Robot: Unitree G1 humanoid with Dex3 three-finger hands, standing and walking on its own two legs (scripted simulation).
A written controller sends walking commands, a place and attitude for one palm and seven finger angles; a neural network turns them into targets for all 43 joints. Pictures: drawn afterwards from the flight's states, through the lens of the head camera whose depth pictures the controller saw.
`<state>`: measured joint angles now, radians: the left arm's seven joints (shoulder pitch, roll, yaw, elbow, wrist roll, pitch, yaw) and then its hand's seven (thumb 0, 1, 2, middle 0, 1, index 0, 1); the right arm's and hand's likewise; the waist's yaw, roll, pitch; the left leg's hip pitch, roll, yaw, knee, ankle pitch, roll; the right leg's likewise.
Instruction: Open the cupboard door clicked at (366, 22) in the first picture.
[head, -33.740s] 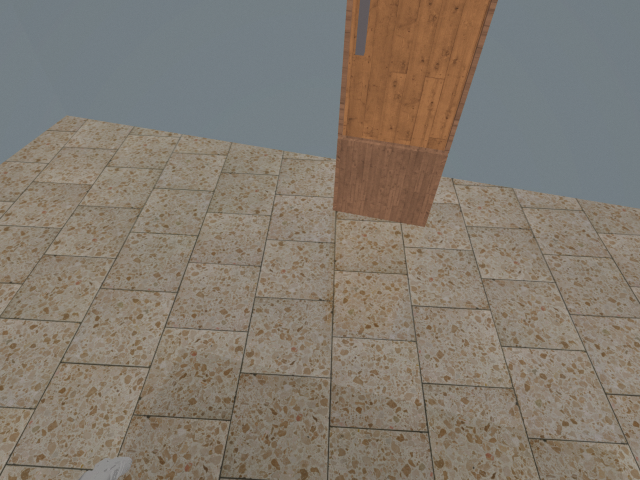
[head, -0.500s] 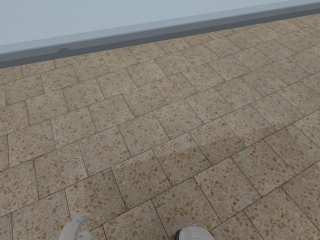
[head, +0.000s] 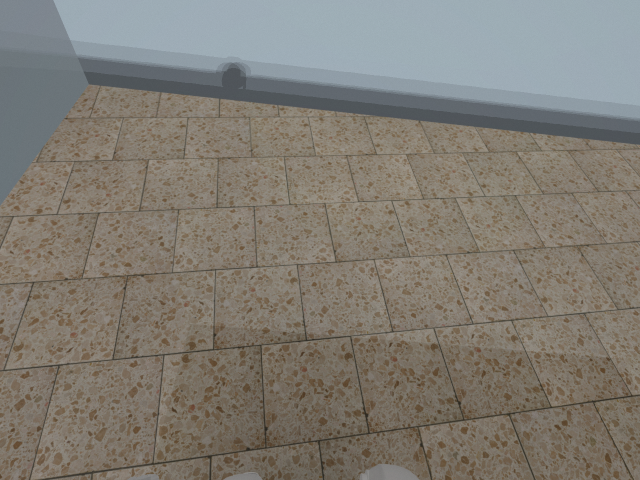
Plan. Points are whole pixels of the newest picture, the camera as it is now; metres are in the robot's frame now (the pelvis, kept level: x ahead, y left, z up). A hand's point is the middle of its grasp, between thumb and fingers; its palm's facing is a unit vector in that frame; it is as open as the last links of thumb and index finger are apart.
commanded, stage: turn to face it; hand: left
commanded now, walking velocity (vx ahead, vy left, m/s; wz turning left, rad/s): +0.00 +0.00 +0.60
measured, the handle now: out of the picture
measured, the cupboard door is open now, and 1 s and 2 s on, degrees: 42 42 42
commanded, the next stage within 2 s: none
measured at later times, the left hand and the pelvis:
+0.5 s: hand out of the picture +0.06 +0.11 -0.13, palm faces +0.28 -0.92 -0.28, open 7.4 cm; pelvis +0.02 -0.09 +0.01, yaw +18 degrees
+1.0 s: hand out of the picture -0.09 +0.12 -0.17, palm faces +0.63 -0.74 -0.25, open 7.4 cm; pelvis +0.01 -0.08 +0.00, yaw +37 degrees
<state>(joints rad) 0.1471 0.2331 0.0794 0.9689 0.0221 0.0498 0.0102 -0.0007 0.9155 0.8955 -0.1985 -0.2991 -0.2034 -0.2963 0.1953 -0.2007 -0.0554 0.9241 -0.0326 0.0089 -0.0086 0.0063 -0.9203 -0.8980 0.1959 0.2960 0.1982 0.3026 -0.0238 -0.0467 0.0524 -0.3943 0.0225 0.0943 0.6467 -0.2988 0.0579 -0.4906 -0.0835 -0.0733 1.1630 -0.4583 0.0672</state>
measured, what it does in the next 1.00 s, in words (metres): steps on the spot, turning left: right foot, then left foot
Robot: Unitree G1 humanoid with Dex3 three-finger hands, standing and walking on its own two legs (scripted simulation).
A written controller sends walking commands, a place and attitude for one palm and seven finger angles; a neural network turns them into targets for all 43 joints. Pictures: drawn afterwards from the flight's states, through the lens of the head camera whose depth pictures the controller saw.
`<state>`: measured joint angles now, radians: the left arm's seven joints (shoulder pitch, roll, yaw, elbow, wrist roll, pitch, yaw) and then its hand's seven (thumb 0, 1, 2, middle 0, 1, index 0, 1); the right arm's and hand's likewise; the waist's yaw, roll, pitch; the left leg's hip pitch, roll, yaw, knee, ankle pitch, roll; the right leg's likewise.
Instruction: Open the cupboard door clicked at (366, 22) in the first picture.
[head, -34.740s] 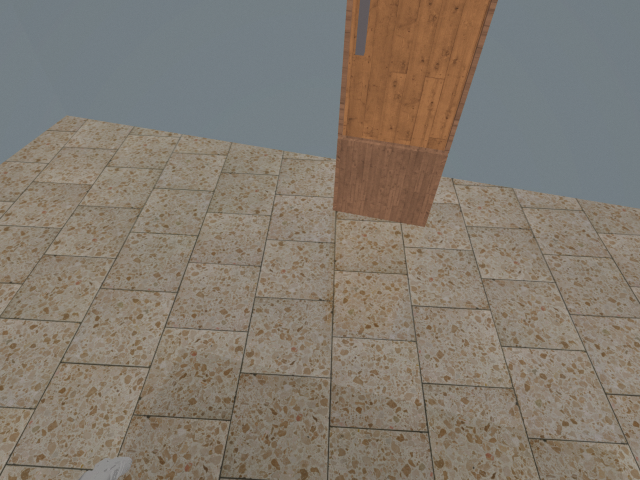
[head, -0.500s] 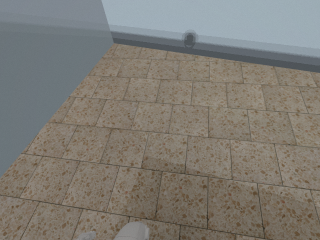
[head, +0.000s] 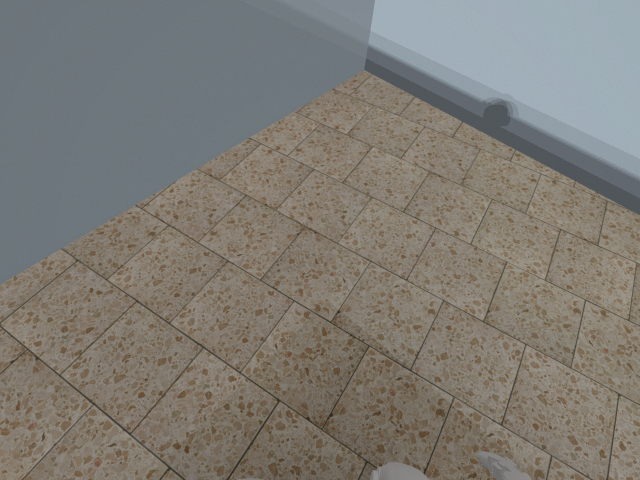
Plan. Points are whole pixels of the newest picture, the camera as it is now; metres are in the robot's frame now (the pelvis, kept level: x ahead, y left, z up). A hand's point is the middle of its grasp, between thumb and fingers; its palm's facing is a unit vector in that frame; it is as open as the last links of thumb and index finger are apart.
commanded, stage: turn to face it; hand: left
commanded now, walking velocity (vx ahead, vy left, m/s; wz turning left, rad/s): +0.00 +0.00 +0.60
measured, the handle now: out of the picture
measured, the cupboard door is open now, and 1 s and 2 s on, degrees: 42 42 42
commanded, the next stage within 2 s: none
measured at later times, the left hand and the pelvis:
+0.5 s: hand out of the picture +0.05 +0.14 -0.14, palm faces +0.26 -0.93 -0.25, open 7.3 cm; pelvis +0.01 -0.06 +0.01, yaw +17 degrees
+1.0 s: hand out of the picture -0.06 +0.20 -0.16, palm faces +0.58 -0.78 -0.23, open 7.4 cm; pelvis -0.01 -0.02 +0.01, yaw +34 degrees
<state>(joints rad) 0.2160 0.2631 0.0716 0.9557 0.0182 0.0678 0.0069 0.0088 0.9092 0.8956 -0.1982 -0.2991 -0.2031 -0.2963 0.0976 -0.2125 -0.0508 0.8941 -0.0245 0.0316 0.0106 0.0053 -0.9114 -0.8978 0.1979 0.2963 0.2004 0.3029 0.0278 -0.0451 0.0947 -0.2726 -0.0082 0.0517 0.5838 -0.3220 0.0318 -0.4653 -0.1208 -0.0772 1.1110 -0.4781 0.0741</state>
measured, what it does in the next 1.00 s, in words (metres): steps on the spot, turning left: right foot, then left foot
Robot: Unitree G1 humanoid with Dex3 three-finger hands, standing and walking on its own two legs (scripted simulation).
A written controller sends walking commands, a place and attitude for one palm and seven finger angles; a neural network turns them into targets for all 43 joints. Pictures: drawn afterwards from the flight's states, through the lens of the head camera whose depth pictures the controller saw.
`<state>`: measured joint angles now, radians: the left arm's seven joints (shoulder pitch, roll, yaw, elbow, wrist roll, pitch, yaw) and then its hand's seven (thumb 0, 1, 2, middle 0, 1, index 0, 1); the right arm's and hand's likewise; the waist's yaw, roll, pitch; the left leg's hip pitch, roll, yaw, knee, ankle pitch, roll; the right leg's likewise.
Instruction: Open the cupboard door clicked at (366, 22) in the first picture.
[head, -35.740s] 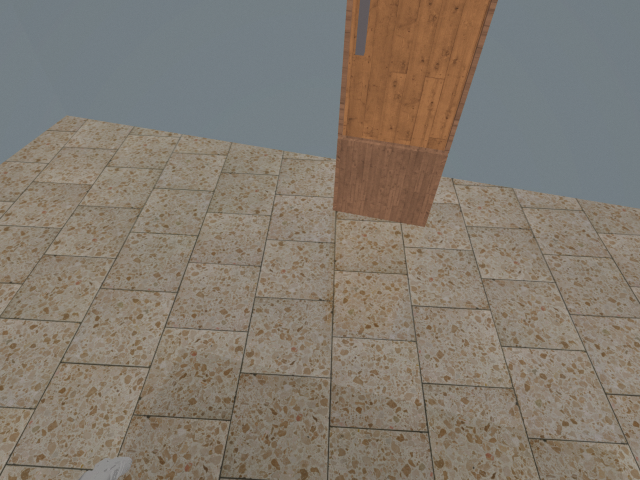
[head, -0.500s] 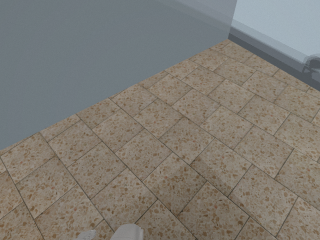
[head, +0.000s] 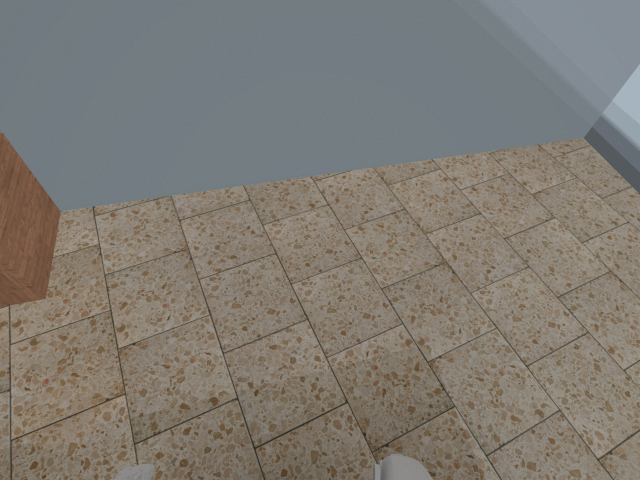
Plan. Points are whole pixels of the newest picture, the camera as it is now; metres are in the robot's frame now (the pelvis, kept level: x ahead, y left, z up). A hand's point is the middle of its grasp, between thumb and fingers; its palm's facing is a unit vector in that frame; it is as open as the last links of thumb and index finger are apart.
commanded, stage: turn to face it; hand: left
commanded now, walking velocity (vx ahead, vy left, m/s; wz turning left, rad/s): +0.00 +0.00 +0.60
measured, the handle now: out of the picture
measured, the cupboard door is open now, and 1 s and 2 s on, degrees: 42 42 42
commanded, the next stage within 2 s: take the last steps up to it in 1.46 s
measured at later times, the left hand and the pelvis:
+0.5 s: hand out of the picture +0.02 +0.14 -0.15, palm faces +0.33 -0.91 -0.25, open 7.3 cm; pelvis +0.00 -0.06 +0.00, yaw +20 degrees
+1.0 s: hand out of the picture -0.04 +0.21 -0.17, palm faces +0.60 -0.77 -0.23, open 7.4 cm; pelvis -0.01 -0.01 +0.00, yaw +36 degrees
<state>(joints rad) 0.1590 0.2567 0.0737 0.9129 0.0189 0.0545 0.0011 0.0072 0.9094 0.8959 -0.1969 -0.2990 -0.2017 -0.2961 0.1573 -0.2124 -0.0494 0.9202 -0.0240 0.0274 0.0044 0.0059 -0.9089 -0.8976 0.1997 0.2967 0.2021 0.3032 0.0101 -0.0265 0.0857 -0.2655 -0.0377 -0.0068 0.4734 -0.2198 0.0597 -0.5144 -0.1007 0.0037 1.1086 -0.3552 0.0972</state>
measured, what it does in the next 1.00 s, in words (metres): steps on the spot, turning left: right foot, then left foot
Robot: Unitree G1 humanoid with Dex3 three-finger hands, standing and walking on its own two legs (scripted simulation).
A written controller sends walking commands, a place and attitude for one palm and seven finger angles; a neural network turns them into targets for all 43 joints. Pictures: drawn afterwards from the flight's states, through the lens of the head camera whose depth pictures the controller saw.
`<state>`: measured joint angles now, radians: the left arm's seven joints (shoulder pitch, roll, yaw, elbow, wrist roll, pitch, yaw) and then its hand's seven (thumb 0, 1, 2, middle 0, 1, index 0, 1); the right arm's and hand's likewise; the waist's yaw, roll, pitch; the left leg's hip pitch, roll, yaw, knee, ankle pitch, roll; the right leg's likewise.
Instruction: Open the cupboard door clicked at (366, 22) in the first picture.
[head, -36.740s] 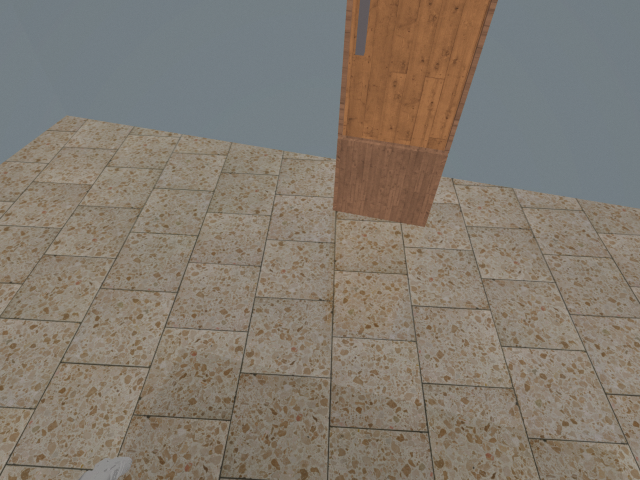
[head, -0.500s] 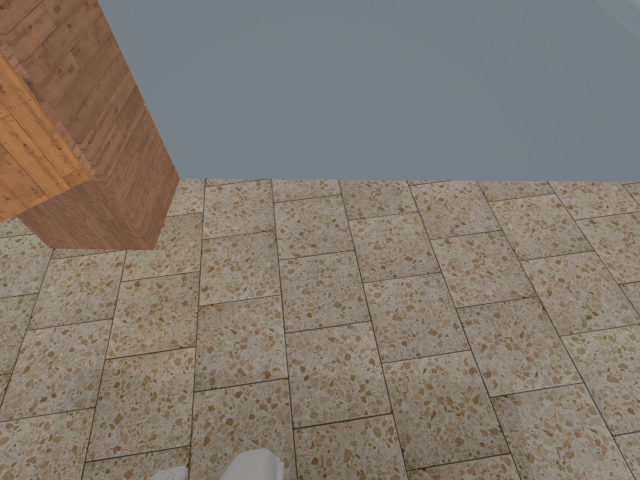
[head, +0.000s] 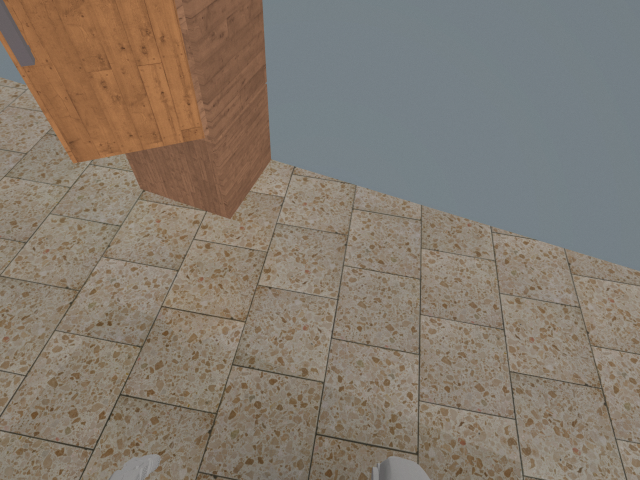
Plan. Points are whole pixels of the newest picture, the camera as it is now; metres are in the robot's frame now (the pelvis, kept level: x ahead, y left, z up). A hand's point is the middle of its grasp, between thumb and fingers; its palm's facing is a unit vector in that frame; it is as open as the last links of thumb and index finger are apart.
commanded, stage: turn to face it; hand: left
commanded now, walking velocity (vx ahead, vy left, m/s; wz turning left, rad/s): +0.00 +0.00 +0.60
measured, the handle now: (6, 17) +0.91 +0.72 +0.07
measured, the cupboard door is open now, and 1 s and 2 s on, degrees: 42 42 42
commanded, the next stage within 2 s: take the last steps up to it in 0.46 s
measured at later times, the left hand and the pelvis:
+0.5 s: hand out of the picture +0.01 +0.15 -0.16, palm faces +0.32 -0.92 -0.23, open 7.3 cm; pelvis +0.00 -0.05 +0.00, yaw +18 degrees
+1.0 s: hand out of the picture +0.02 +0.23 -0.17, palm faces +0.42 -0.89 -0.17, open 7.4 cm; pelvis +0.03 +0.04 +0.00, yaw +23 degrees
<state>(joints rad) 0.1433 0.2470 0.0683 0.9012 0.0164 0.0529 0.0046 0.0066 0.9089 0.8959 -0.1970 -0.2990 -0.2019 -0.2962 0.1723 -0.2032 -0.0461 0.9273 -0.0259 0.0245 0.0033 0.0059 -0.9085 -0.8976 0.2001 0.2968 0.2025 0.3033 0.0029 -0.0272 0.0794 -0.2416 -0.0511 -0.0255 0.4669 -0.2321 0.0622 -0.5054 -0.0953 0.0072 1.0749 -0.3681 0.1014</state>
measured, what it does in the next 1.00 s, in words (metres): steps on the spot, turning left: right foot, then left foot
